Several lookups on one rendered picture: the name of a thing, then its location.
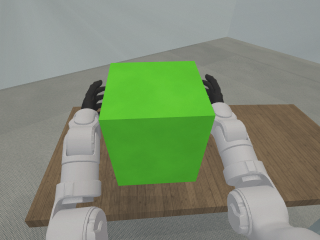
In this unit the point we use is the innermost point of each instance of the robot left forearm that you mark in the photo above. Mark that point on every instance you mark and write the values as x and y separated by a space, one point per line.
79 182

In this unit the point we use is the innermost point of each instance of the robot left upper arm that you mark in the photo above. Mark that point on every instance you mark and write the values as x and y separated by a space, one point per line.
84 223

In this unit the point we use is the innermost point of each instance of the table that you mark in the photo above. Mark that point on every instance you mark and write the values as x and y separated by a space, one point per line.
284 138

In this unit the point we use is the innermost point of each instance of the left robot hand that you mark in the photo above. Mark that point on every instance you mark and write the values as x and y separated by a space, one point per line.
91 97

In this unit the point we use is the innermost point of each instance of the robot right forearm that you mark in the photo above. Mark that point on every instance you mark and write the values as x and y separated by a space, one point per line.
241 166

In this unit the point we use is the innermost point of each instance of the right robot hand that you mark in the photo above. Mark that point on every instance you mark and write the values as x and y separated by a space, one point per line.
214 91

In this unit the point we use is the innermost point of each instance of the robot right upper arm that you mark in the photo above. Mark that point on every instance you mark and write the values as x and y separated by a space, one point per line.
259 213

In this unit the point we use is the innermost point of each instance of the carton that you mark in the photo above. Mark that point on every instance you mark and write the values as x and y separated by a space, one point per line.
156 119

